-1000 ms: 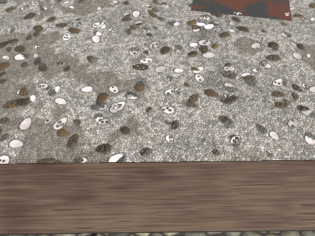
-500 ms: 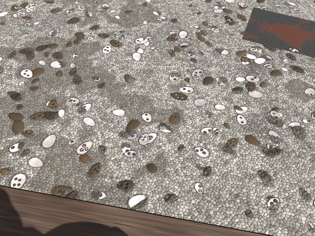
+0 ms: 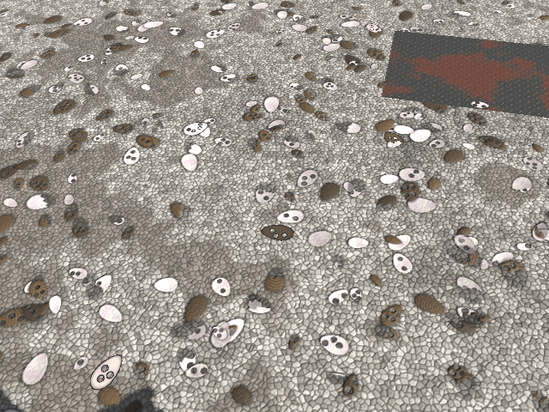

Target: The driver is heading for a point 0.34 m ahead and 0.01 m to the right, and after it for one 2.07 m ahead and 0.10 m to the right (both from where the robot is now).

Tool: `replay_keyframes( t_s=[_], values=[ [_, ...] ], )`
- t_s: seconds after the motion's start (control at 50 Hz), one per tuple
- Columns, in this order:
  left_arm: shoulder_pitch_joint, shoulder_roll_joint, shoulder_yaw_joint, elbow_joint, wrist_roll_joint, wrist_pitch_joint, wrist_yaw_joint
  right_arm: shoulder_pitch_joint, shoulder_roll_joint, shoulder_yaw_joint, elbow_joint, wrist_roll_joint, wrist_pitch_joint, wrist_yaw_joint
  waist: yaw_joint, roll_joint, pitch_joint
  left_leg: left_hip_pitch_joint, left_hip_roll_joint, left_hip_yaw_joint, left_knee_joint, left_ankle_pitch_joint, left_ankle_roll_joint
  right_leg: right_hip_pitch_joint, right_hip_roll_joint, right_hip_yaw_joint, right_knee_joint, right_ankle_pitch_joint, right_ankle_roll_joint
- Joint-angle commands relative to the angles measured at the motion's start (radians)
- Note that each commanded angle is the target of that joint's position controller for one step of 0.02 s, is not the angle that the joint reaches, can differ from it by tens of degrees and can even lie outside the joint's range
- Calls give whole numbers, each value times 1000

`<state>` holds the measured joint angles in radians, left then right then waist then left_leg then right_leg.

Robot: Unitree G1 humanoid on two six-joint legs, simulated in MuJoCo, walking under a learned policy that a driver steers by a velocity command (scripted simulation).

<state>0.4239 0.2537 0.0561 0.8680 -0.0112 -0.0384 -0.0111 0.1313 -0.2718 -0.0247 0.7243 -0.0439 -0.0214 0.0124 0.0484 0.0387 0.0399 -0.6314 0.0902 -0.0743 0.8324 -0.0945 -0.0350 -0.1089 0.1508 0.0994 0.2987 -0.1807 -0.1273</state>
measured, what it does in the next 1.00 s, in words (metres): goes down: left foot, then right foot 0.14 m lower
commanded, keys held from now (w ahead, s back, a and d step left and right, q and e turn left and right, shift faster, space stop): w+e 0.32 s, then w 0.24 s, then w+q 0.44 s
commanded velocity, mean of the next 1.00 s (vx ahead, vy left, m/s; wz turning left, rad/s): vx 0.50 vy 0.00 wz -0.16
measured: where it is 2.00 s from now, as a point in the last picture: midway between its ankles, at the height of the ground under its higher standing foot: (316, 229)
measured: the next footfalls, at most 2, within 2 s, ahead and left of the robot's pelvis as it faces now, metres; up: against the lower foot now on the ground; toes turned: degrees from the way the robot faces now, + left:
left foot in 0.22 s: +0.22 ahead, +0.13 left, +0.00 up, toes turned -9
right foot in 0.72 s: +0.49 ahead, -0.18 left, -0.14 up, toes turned -16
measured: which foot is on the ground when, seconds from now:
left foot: up 0.00-0.20, down 0.22-0.72, up 0.74-1.00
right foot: down 0.00-0.22, up 0.24-0.70, down 0.72-1.00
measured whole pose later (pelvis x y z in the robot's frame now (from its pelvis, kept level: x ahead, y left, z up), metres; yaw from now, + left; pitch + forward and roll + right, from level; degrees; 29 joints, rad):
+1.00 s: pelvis +0.54 -0.09 -0.15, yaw -6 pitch +0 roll -2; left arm 0.37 0.22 0.05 1.00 0.01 -0.09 0.00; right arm 0.14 -0.24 -0.05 0.87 -0.03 -0.02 0.05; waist 0.01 0.05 0.09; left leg -0.64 0.08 0.02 0.84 -0.10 0.06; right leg -0.06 0.04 -0.18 0.40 -0.34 -0.04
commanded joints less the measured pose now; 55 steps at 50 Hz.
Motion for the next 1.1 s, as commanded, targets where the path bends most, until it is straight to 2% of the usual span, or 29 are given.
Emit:
replay_keyframes(
  t_s=[0.02, 0.04, 0.14, 0.2, 0.22, 0.24, 0.26, 0.28, 0.3, 0.36, 0.38, 0.44, 0.48, 0.54, 0.58, 0.66, 0.68, 0.7, 0.72, 0.74, 0.76, 0.78, 0.8, 0.82, 0.84, 0.88, 0.96, 1.04, 1.1],
  values=[
    [16, 176, 43, -58, 2, -6, 6, -65, -47, -4, -79, 2, -12, 8, -3, -117, -31, 131, -81, 89, -80, 130, -9, -100, -182, 158, -66, 437, -58],
    [20, 178, 43, -70, 23, -8, 9, -20, -72, -14, -50, 5, -17, 10, -5, -127, -86, 141, -77, 80, 44, 217, 8, -54, -217, 181, -27, 515, -64],
    [25, 183, 45, -107, 38, 7, 30, -72, -119, -17, -76, -6, -48, 12, 0, -80, -36, 1, -72, 27, 25, -22, 35, 116, -277, 298, 122, 588, -127],
    [-150, 195, 48, -162, 22, 4, 17, 285, -156, -45, 24, -7, -56, 7, -193, -86, -125, 510, -130, 51, -175, -111, 88, -115, -184, 261, 447, 768, -59],
    [-172, 145, 37, -175, 3, -10, 15, 433, -192, -60, 49, -19, -64, -4, -274, 11, -164, 709, -21, -58, -322, -135, 124, -264, -120, 212, 730, 551, -23],
    [-37, 10, 13, -178, 17, -16, 19, 375, -239, -66, 27, -8, -68, -10, -130, 216, -154, 813, 271, -383, -356, 42, 201, -472, 8, 105, 1012, -356, 14],
    [61, 76, 14, -173, 33, -15, 31, 307, -226, -64, -8, 26, -65, -10, -56, 229, -174, 805, 365, -680, -452, 88, 309, -617, -33, 45, 1083, -403, 16],
    [-41, 144, 28, -148, 49, 1, 34, 237, -149, -53, -20, 32, -73, -7, -65, 34, -34, 666, 341, -621, -500, 14, 343, -678, -97, 35, 1089, -301, 32],
    [-117, 177, 40, -151, 51, 16, 21, 190, -109, -42, -28, 29, -78, 0, -62, -60, 42, 553, 292, -477, -512, 45, 330, -648, -130, 40, 1039, -235, 46],
    [-201, 134, 31, -181, 46, 53, -28, 227, -151, -50, 31, 30, -91, 1, -42, 40, 85, 442, 177, -220, -575, 125, 235, -562, -165, 31, 845, -129, 71],
    [-225, 109, 22, -186, 51, 59, -35, 253, -158, -56, 57, 27, -88, -3, -49, 58, 69, 445, 156, -160, -583, 181, 231, -546, -146, 2, 827, -78, 76],
    [-266, 111, 25, -177, 58, 55, -39, 316, -142, -51, 96, 16, -94, -2, -75, 49, 19, 573, 130, -36, -545, 306, 227, -615, -139, -26, 763, 114, 58],
    [-448, 107, 26, -230, 50, 27, -30, 384, -109, -39, 126, 22, -120, -1, -129, 64, 65, 652, 85, -13, -573, 91, 196, -717, -132, -20, 576, 230, 56],
    [-479, 56, 2, -225, 44, 13, -55, 299, -109, -39, 123, 27, -128, -6, -89, 18, 48, 418, 39, 72, -559, -149, 174, -375, -140, -75, 307, 628, 47],
    [-457, 58, -1, -189, 37, 16, -68, 308, -100, -32, 141, 32, -112, -12, -89, 16, 43, 362, 41, 79, -489, -187, 168, -235, -159, -90, 257, 718, 41],
    [-465, 68, -13, -136, 65, 0, -31, 437, -89, -24, 200, -12, -49, -43, -145, -53, 86, 594, 25, -3, -183, -145, 188, -303, -228, -86, 23, 615, 71],
    [-397, 71, -13, -102, 74, -9, -20, 456, -99, -28, 217, -12, -33, -50, -127, -68, 56, 625, 3, -7, -43, -78, 196, -237, -226, -96, -41, 609, 72],
    [-237, 88, -5, -37, 89, -16, -7, 457, -111, -33, 230, 5, -16, -52, -58, -100, -5, 573, -28, 21, 189, 9, 194, -45, -213, -128, -99, 628, 68],
    [-87, 137, 13, 16, 97, -18, -4, 473, -106, -36, 234, 33, -8, -49, 8, -131, -68, 382, -71, 41, 463, -165, 181, 215, -282, -86, -66, 682, 54],
    [26, 200, 29, 36, 85, -28, -13, 555, -37, -35, 237, 68, -11, -47, -8, -284, -215, 34, -156, 70, 849, -762, 141, 598, -451, -20, 328, 1289, 18],
    [119, 185, 31, 31, 45, -28, -21, 590, -39, -24, 229, 93, -23, -61, 29, -256, -374, -198, -116, -33, 934, -732, 145, 818, -596, 113, 483, 1360, -30],
    [118, 176, 38, 27, 36, -17, -22, 515, -68, -31, 225, 75, -24, -67, 60, -179, -378, -284, -66, -8, 941, -652, 148, 747, -598, 148, 380, 1007, -58],
    [-3, 145, 32, -6, 46, -29, -6, 368, -78, -38, 189, 58, -35, -66, 63, -152, -302, -325, -44, -13, 766, -401, 139, 565, -594, 152, 224, 526, -92],
    [-65, 128, 28, 0, 50, -35, 13, 272, -89, -41, 166, 14, -28, -50, 30, -190, -216, -270, -10, 20, 719, -315, 114, 342, -592, 240, 90, 204, -129],
    [-119, 98, 12, -3, 34, -48, 22, 239, -95, -49, 165, -4, -16, -23, -21, -131, -72, -138, 15, 8, 544, -243, 88, 76, -559, 181, -9, 235, -115],
    [-148, 102, 17, 20, 39, -66, 28, 200, -28, -40, 160, -6, 5, 13, -81, -113, 54, -11, 23, 9, 352, -166, 38, -142, -498, 71, -61, 355, -108],
    [-205, 62, 10, 29, 23, -88, 13, 121, 32, -18, 128, 22, -11, 43, -117, -176, 19, 178, 9, 79, -9, 72, 91, -187, -383, -163, -82, 452, -33],
    [-101, 96, 20, 61, 25, -63, 20, -24, 4, -23, 78, 16, -1, 50, -70, -100, 32, 152, -32, 146, -123, 23, 154, 1, -421, -215, -55, 466, -6],
    [-64, 148, 27, 72, 43, -37, 27, 26, -26, -40, 84, 2, 1, 47, -97, -89, -25, 256, -126, 209, -183, -131, 208, 111, -415, -285, 197, 737, 14]
  ],
)
Keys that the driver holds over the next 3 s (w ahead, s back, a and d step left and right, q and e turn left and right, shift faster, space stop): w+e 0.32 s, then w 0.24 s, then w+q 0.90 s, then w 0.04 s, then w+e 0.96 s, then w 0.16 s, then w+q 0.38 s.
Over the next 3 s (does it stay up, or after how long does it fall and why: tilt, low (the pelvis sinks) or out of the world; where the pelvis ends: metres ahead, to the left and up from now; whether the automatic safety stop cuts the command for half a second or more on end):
stays up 1.59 -0.14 -0.14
